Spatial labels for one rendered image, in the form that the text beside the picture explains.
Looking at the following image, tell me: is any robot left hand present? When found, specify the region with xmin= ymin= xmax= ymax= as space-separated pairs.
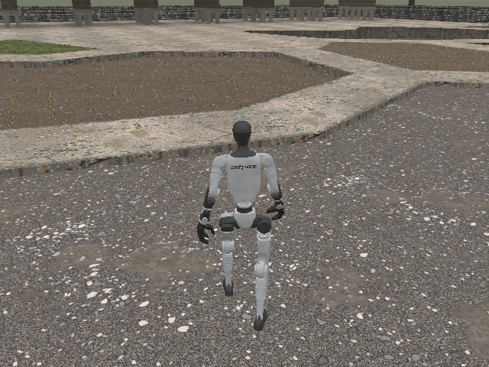
xmin=197 ymin=222 xmax=215 ymax=244

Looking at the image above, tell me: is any robot left forearm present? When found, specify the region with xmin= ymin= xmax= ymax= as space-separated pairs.
xmin=199 ymin=187 xmax=215 ymax=225

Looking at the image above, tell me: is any robot right forearm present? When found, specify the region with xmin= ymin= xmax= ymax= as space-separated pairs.
xmin=271 ymin=182 xmax=283 ymax=209

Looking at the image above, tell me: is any left robot foot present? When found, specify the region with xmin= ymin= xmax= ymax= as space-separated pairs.
xmin=223 ymin=279 xmax=233 ymax=297

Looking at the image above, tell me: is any right robot upper arm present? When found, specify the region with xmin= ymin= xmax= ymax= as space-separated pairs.
xmin=258 ymin=153 xmax=279 ymax=194

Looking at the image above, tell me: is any left robot thigh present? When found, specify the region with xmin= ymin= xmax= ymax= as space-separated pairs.
xmin=219 ymin=213 xmax=235 ymax=254

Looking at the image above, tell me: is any robot right hand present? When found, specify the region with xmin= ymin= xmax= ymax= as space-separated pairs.
xmin=267 ymin=204 xmax=284 ymax=220

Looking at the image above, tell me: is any left robot upper arm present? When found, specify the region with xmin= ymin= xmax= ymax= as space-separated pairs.
xmin=208 ymin=154 xmax=227 ymax=198

